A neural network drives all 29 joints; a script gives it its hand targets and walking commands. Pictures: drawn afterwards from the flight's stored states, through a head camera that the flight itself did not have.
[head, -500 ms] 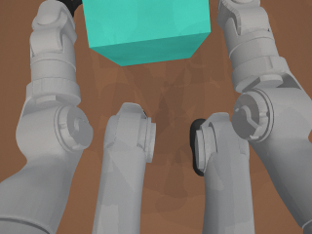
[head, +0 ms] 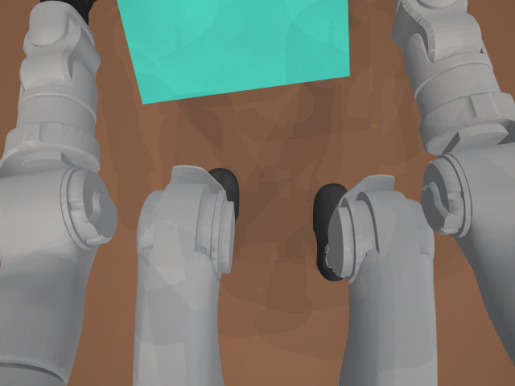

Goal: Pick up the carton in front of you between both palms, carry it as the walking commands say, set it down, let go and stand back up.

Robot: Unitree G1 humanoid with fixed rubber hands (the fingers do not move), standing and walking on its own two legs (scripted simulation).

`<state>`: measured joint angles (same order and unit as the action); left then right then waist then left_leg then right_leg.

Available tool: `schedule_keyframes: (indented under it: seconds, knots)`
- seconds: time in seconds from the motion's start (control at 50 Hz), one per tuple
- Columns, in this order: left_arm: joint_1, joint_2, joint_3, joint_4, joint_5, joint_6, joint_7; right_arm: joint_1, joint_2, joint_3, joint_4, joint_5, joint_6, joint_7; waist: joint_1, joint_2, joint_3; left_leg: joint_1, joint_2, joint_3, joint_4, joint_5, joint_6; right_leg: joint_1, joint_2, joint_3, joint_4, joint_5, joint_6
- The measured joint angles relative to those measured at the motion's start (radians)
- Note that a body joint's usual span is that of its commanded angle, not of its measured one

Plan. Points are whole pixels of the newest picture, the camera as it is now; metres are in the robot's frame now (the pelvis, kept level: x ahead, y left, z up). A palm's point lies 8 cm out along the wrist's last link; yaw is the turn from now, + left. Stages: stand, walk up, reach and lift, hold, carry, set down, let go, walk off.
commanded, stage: set down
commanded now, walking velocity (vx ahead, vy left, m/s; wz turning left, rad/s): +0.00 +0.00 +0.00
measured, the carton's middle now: (238, 4) +0.51 +0.09 -0.25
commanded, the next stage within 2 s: let go in 1.08 s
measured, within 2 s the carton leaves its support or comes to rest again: neither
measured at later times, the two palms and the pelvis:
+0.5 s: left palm out of the picture +0.51 +0.28 -0.03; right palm out of the picture +0.57 -0.09 -0.02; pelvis +0.00 +0.00 +0.08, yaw +1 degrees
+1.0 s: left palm out of the picture +0.50 +0.29 +0.12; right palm out of the picture +0.57 -0.10 +0.12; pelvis +0.02 +0.00 +0.22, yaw +2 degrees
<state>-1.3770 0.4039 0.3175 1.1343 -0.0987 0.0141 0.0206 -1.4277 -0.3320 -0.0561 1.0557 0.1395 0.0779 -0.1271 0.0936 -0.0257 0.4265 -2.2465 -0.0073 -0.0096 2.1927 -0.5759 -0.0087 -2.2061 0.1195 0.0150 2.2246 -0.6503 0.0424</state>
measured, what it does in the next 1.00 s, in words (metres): rises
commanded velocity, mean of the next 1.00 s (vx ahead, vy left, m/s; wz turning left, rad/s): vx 0.00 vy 0.00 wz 0.00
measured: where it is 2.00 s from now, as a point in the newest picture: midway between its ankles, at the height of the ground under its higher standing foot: (275, 240)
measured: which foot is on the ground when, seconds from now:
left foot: down 0.00-1.00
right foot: down 0.00-1.00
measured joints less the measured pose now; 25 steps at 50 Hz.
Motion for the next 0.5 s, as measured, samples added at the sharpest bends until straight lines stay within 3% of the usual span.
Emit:
schedule_keyframes:
  seconds: [0.1,0.2,0.34,0.5]
  knots:
    - [-0.002,0.038,-0.079,-0.064,-0.098,0.017,0.013,0.01,-0.023,0.055,-0.085,0.085,0.019,-0.016,0.003,-0.012,0.005,-0.004,0.014,0.008,0.014,0.012,0.014,-0.002,-0.007,-0.004,0.015,0.009,-0.002]
    - [-0.004,0.027,-0.102,-0.114,-0.124,0.071,0.021,0.007,-0.008,0.034,-0.116,0.063,0.07,-0.035,0.012,-0.012,-0.039,0.013,-0.003,0.007,-0.013,0.035,0.013,0.024,-0.024,-0.005,-0.007,0.017,-0.004]
    - [0.028,-0.008,-0.109,-0.151,-0.076,0.143,0.031,0.018,0.036,-0.083,-0.083,-0.024,0.118,-0.035,0.013,-0.016,-0.173,0.07,-0.026,-0.007,-0.138,0.055,0.01,0.094,-0.044,-0.011,-0.136,0.028,-0.009]
    - [0.084,-0.063,-0.037,-0.133,0.014,0.13,0.021,0.063,0.06,-0.169,-0.024,-0.101,0.093,0.006,-0.002,-0.013,-0.346,0.098,-0.03,-0.018,-0.289,0.073,0.012,0.123,-0.046,-0.01,-0.298,0.054,-0.009]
